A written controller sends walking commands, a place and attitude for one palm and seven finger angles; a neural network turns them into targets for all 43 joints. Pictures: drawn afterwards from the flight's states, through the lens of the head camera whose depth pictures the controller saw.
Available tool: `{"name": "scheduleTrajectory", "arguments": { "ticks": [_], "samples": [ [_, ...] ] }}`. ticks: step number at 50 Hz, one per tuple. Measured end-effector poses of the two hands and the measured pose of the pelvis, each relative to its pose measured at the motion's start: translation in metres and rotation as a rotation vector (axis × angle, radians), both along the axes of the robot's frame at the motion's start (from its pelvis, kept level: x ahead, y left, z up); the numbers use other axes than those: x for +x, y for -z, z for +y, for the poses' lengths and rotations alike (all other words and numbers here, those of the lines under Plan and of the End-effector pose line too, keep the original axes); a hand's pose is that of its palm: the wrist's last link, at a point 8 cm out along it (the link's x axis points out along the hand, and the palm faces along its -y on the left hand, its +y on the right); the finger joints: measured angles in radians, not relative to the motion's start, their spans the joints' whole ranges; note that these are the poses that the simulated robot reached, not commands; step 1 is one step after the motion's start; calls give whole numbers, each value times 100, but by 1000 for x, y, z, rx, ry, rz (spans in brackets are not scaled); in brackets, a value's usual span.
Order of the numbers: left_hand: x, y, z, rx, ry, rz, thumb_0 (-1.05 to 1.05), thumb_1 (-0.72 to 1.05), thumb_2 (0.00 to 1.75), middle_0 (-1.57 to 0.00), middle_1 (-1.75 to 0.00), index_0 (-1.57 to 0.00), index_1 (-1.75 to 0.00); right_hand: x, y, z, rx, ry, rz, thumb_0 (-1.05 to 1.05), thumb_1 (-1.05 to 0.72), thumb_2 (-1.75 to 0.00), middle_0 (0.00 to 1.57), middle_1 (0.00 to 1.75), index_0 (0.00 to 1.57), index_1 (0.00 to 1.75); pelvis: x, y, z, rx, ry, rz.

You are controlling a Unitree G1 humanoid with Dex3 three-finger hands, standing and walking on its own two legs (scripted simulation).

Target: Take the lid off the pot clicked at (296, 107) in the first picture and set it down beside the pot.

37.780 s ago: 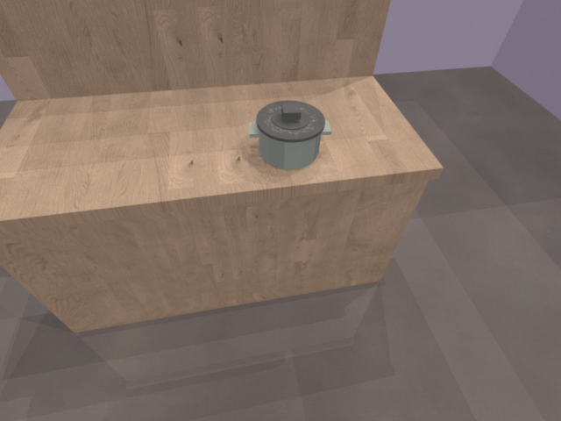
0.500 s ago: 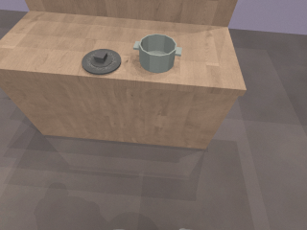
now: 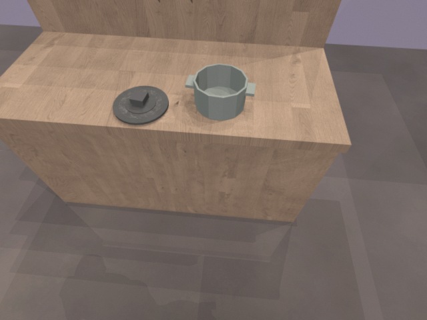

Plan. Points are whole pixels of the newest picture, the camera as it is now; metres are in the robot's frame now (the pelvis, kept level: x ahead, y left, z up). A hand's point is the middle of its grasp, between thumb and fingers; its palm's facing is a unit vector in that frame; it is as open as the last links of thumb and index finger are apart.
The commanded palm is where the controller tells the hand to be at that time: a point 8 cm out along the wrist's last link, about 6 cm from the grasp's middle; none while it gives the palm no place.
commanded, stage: stop stepping back and stand still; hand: left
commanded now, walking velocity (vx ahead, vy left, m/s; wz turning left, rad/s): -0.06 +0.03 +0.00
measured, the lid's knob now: (139, 98) +0.72 +0.27 -0.08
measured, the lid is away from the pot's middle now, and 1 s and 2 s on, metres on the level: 0.26 0.26 0.26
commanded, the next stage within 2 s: let the arm hang, fingers relaxed in 0.06 s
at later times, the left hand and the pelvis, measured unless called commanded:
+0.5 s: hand out of the picture +0.03 +0.19 -0.17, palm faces +0.03 -0.98 -0.20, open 7.3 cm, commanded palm none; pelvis -0.02 +0.01 +0.00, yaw -1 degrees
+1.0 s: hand out of the picture -0.02 +0.17 -0.18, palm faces +0.05 -0.99 -0.16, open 7.3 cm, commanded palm none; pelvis -0.01 +0.02 +0.00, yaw -1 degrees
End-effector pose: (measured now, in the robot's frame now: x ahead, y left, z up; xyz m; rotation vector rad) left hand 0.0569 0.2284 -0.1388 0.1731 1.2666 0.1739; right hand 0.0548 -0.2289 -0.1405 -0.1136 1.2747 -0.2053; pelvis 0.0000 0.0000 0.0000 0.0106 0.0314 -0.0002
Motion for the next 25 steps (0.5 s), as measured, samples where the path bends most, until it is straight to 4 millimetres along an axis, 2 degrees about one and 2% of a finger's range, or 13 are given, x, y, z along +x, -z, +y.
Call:
{"name": "scheduleTrajectory", "arguments": {
  "ticks": [6,12,18,25],
  "samples": [
    [4,2,7,8,-1,-6,1,90,90,-20,-30,-20,-30,-17,2,-4,-21,6,37,1,-91,-90,20,30,20,30,-3,2,3,-11,-4,-2],
    [-1,0,8,2,5,-16,1,91,90,-20,-30,-20,-29,-40,0,3,-13,18,65,1,-91,-90,20,30,20,30,-9,0,4,-11,4,-18],
    [-14,-1,3,-20,9,-10,1,91,90,-20,-30,-20,-29,-65,-1,11,6,32,90,1,-91,-90,20,30,20,30,-14,-3,6,-16,8,-37],
    [-35,0,7,-21,-5,22,0,93,90,-20,-30,-20,-30,-91,-1,22,26,37,132,1,-91,-90,20,30,20,30,-20,-4,8,-18,9,-43]
  ]
}}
